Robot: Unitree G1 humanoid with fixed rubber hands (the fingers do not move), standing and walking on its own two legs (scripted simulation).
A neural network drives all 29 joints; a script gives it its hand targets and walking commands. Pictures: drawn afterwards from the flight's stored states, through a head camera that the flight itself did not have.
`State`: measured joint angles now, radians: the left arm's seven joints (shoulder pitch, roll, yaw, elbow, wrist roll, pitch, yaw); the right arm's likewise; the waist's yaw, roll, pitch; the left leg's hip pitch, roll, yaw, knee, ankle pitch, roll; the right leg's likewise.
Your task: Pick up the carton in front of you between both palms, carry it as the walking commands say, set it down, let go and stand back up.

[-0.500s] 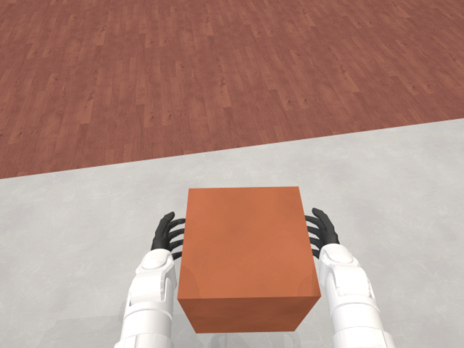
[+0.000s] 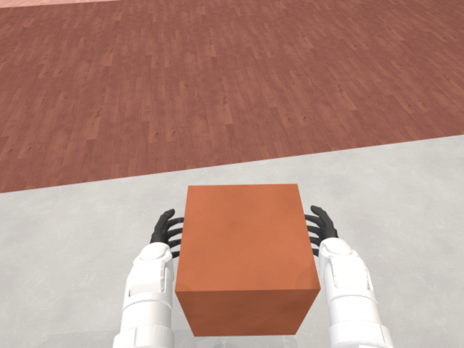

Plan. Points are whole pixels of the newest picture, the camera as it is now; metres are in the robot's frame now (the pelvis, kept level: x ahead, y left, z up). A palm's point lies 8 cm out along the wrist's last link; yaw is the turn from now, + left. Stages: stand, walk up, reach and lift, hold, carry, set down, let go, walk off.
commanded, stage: reach and lift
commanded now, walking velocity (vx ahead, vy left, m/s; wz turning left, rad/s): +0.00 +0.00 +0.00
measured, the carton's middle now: (243, 263) +0.31 +0.00 -0.04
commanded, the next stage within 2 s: hold in 0.64 s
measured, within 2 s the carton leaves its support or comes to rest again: neither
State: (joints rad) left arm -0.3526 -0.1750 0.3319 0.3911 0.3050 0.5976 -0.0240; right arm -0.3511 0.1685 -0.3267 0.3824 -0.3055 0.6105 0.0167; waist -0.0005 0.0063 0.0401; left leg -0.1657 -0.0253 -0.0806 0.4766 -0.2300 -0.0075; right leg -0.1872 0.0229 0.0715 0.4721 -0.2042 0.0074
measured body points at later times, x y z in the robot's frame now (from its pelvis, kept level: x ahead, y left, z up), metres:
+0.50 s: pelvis +0.02 +0.00 +0.01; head +0.00 +0.00 +0.46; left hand +0.32 +0.15 +0.03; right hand +0.32 -0.15 +0.03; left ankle +0.02 +0.13 -0.74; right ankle +0.04 -0.12 -0.74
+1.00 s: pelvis +0.01 +0.00 +0.01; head -0.03 +0.00 +0.45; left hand +0.31 +0.15 +0.05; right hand +0.31 -0.15 +0.05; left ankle +0.02 +0.13 -0.74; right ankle +0.04 -0.12 -0.74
